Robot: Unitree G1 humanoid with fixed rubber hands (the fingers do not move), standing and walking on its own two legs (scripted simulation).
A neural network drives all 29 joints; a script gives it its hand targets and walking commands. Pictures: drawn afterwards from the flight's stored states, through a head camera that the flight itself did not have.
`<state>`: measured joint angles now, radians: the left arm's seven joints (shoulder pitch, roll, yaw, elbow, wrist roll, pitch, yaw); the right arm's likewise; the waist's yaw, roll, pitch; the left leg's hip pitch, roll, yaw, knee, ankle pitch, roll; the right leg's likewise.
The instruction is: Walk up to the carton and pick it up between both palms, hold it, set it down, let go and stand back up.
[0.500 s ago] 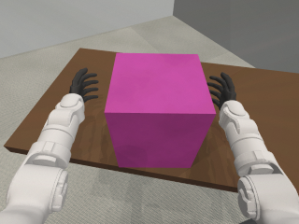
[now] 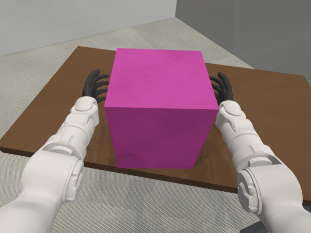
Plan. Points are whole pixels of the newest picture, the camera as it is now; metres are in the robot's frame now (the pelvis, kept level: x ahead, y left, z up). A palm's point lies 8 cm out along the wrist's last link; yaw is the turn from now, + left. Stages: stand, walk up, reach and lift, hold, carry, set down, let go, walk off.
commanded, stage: reach and lift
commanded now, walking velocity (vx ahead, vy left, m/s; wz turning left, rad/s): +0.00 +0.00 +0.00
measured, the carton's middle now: (157, 112) +0.43 -0.03 +0.09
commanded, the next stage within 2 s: none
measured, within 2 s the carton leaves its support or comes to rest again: leaves its support in 1.98 s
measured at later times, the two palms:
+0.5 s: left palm (99, 97) +0.47 +0.13 +0.11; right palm (213, 103) +0.44 -0.18 +0.12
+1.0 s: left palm (99, 98) +0.47 +0.13 +0.11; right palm (214, 107) +0.43 -0.17 +0.11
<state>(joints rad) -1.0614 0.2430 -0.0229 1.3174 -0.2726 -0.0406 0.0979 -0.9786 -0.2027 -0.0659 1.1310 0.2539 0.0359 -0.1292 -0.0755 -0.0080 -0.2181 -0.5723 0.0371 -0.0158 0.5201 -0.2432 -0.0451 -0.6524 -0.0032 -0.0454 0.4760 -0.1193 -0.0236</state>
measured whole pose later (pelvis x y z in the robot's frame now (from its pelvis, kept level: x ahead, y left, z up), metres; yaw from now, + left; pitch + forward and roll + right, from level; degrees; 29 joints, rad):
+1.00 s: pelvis +0.05 +0.02 +0.02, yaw -1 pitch +6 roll -1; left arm -0.83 -0.03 0.46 1.01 0.26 -0.05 0.05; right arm -0.73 0.05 -0.54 0.87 -0.32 -0.11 0.01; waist -0.08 0.01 -0.07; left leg -0.19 0.03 0.01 0.36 -0.26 -0.01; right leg -0.28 -0.01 -0.03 0.32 -0.14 0.01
